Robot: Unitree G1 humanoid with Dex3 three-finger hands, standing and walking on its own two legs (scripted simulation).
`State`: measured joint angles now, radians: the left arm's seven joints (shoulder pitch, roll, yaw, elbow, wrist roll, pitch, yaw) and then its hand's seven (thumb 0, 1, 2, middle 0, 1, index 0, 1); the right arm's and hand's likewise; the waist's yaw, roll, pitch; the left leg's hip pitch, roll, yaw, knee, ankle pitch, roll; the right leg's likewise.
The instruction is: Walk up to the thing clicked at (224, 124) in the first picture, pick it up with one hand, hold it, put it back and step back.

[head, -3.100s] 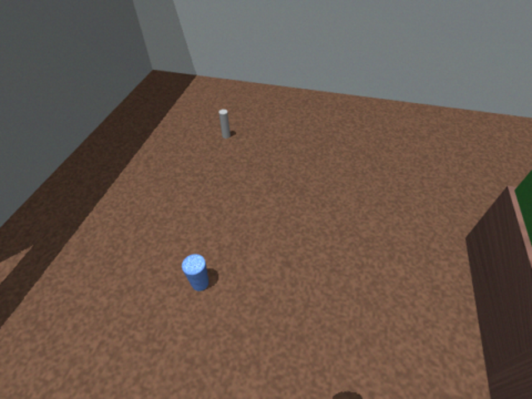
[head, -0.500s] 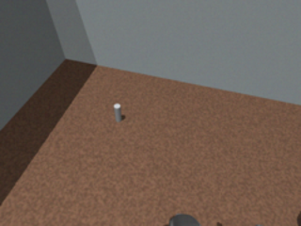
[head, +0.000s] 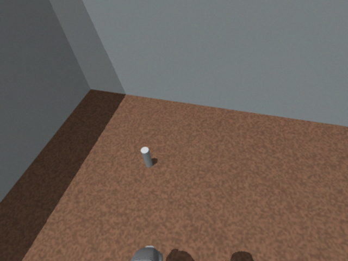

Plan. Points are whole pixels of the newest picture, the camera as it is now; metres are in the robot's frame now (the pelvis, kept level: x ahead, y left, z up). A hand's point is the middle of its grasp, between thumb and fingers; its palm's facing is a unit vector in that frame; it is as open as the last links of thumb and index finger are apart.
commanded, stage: walk up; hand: left
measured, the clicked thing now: (147, 157) +0.81 +0.25 -0.69
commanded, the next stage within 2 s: none
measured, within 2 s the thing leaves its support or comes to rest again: neither
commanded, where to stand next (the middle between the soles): +0.47 +0.02 m, yaw +1 degrees
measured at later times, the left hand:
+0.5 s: hand (83, 229) +0.23 +0.29 -0.15, palm faces -0.07 -0.93 -0.35, open 7.4 cm
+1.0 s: hand (95, 192) +0.34 +0.29 -0.15, palm faces -0.01 -0.91 -0.41, open 7.4 cm
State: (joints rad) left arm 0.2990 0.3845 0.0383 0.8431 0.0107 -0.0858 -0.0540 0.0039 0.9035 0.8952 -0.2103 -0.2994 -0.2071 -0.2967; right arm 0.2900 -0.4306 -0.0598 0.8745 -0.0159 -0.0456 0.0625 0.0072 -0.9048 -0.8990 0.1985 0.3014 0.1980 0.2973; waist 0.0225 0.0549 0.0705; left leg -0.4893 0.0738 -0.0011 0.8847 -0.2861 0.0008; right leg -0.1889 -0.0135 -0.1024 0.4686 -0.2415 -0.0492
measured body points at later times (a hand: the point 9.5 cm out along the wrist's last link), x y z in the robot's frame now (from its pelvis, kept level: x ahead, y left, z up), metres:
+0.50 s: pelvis +0.18 +0.02 +0.00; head +0.20 +0.02 +0.44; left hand +0.23 +0.34 -0.12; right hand +0.24 -0.31 -0.11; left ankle +0.18 +0.14 -0.74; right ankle +0.27 -0.14 -0.71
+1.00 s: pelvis +0.33 +0.00 -0.02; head +0.36 +0.00 +0.43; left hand +0.34 +0.33 -0.12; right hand +0.44 -0.31 -0.13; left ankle +0.43 +0.13 -0.74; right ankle +0.31 -0.14 -0.74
